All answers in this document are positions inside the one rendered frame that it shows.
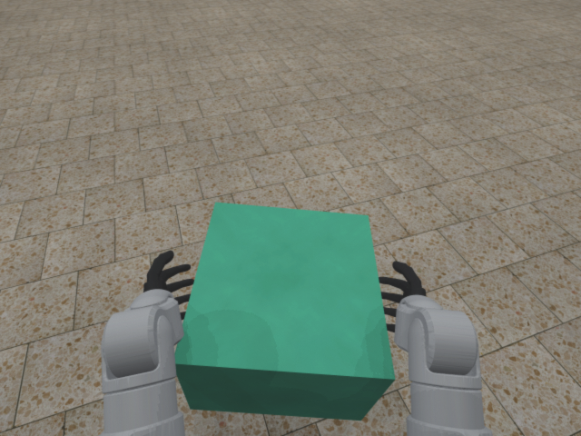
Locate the robot left hand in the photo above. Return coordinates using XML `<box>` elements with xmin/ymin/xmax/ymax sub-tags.
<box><xmin>143</xmin><ymin>251</ymin><xmax>194</xmax><ymax>320</ymax></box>

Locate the robot right forearm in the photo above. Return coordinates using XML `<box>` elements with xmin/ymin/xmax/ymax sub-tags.
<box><xmin>394</xmin><ymin>295</ymin><xmax>493</xmax><ymax>436</ymax></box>

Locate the carton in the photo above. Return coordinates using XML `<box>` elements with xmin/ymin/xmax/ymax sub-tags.
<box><xmin>174</xmin><ymin>203</ymin><xmax>395</xmax><ymax>421</ymax></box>

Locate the robot right hand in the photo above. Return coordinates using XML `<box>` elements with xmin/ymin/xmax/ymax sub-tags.
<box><xmin>379</xmin><ymin>261</ymin><xmax>426</xmax><ymax>332</ymax></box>

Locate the robot left forearm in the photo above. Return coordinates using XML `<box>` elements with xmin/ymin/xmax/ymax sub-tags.
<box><xmin>99</xmin><ymin>289</ymin><xmax>185</xmax><ymax>436</ymax></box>

